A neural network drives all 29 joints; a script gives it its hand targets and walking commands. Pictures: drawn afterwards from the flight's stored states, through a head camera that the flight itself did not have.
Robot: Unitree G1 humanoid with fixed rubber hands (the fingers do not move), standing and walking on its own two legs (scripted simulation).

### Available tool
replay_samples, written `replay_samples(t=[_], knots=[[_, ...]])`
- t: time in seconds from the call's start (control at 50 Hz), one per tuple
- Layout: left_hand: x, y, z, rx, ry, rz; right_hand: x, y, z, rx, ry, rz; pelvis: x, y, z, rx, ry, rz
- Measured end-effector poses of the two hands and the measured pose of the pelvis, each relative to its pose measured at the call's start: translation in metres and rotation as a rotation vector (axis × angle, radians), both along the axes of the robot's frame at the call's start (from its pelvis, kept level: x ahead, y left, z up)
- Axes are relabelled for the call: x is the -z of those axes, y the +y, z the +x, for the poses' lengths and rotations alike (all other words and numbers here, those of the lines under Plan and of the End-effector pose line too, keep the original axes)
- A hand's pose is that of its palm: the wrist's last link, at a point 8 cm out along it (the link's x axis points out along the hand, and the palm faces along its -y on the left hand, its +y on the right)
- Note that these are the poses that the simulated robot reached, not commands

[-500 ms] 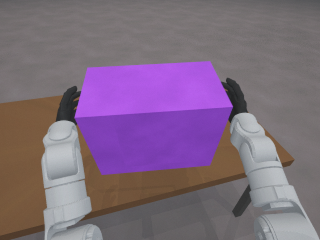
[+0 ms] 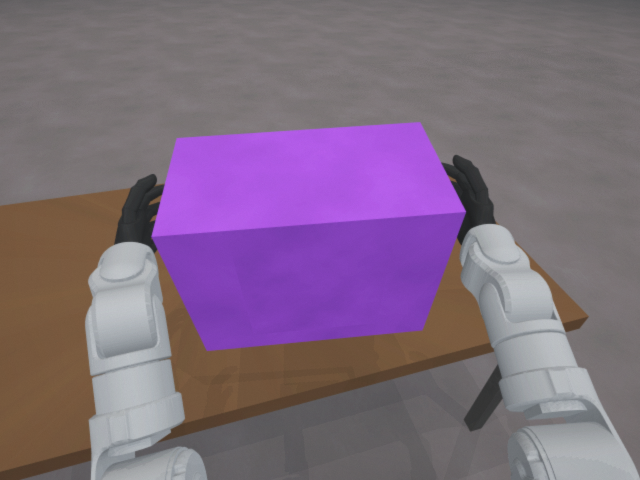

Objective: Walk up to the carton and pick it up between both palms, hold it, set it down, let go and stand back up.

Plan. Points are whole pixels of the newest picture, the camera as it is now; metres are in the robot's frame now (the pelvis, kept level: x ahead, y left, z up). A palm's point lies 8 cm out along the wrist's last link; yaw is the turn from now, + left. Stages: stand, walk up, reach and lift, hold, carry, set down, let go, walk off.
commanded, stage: hold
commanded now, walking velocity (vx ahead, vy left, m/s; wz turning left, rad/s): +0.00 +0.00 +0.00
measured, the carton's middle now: (308, 241) +0.39 +0.01 +0.14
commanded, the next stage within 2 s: none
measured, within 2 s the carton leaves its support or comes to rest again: neither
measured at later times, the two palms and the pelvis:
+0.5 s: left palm (134, 245) +0.34 +0.20 +0.18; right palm (471, 220) +0.35 -0.18 +0.19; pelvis +0.00 +0.00 +0.00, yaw +0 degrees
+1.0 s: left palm (139, 246) +0.34 +0.20 +0.18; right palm (474, 222) +0.35 -0.18 +0.19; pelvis +0.00 +0.00 +0.00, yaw +0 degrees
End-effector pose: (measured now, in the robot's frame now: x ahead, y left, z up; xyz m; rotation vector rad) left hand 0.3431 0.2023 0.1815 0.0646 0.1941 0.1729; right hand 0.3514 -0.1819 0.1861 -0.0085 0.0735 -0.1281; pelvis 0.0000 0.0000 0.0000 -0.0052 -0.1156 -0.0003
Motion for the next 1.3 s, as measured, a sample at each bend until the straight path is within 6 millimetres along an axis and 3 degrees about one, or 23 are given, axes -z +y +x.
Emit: replay_samples(t=[1.3], knots=[[0.0018,0.0005,-0.0004,-0.001,0.002,-0.004,-0.0029,0.0008,0.0001,0.002,-0.014,-0.007,0.0001,0.0004,-0.0001,0.002,-0.005,0.001]])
